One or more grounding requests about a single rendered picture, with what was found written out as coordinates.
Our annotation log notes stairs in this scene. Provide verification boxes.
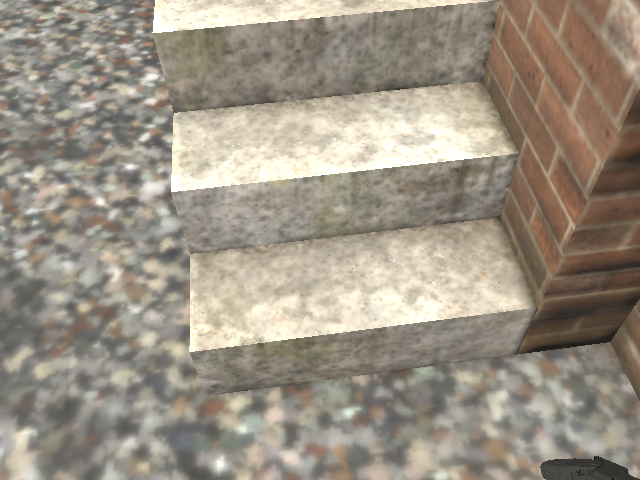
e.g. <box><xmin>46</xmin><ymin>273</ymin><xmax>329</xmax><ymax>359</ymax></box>
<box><xmin>152</xmin><ymin>0</ymin><xmax>538</xmax><ymax>396</ymax></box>

